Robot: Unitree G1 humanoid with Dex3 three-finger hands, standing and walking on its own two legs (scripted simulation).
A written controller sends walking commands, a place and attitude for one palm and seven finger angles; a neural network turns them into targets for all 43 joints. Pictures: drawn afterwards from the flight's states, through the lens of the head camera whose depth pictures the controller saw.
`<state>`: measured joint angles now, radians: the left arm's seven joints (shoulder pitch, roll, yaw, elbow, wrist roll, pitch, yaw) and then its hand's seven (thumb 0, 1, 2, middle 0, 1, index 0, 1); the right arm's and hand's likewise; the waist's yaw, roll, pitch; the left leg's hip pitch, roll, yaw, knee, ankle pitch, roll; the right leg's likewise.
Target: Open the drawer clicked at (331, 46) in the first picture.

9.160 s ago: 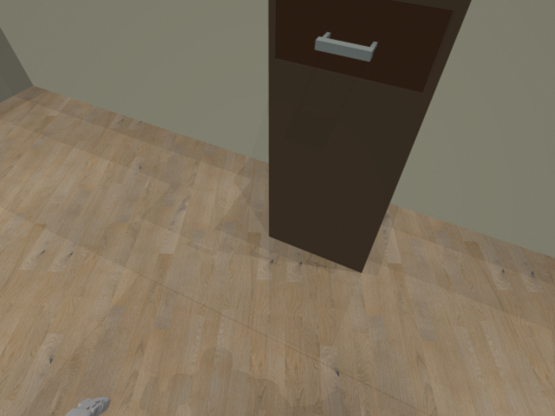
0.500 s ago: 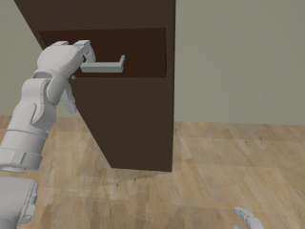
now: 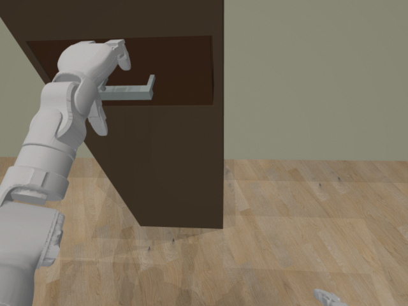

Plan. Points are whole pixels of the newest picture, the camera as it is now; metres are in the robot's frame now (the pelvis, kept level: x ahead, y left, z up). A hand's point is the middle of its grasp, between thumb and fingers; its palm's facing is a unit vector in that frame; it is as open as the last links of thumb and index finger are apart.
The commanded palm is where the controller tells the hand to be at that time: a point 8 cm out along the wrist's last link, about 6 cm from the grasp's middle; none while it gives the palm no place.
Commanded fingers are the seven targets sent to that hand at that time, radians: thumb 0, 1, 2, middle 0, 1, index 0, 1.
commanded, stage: move the hooked fingers above the handle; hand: left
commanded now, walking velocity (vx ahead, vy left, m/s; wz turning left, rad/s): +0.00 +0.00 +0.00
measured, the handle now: (125, 86) +0.54 +0.21 +0.14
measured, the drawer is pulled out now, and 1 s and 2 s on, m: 0.00 0.00 0.00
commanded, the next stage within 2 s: none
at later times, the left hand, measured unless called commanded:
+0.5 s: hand (108, 80) +0.48 +0.21 +0.20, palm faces -0.01 -0.01 -1.00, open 13.8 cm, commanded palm +0.46 +0.21 +0.26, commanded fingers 0.00 -0.50 0.30 -0.30 -1.20 -0.30 -1.20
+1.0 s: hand (116, 82) +0.48 +0.20 +0.19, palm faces -0.04 -0.02 -1.00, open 13.9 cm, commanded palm +0.47 +0.21 +0.26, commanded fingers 0.00 -0.50 0.30 -0.30 -1.20 -0.30 -1.20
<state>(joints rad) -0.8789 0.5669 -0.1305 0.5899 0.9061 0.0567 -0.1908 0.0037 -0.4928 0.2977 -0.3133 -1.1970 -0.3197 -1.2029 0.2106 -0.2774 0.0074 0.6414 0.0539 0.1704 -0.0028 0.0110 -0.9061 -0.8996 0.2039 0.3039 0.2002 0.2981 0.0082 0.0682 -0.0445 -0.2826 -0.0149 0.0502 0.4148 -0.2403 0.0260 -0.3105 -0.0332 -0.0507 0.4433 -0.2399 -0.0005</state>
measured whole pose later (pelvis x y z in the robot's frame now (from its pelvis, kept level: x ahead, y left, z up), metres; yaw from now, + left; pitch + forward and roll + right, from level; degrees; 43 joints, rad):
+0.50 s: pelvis +0.01 -0.01 +0.00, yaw -1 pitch +8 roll +0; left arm -0.94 0.61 -0.08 0.73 0.93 0.01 -0.19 0.00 -0.49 0.30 -0.31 -1.20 -0.32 -1.20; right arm 0.28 -0.29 -0.01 0.65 0.06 0.19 -0.02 0.01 -0.91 -0.90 0.20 0.30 0.20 0.30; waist -0.03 0.07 -0.06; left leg -0.32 0.00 0.07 0.44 -0.26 0.02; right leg -0.35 -0.01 -0.03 0.46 -0.25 -0.01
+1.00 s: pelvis +0.00 +0.00 +0.00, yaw +0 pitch +8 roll +0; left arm -1.02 0.57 -0.14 0.80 0.92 -0.05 -0.21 0.00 -0.49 0.30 -0.31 -1.20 -0.32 -1.20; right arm 0.24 -0.27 0.00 0.65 0.06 0.17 -0.04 0.01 -0.91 -0.90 0.20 0.30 0.20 0.30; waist -0.03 0.05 -0.05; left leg -0.34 -0.01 0.05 0.46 -0.26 0.02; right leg -0.36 -0.02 -0.05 0.47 -0.25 0.00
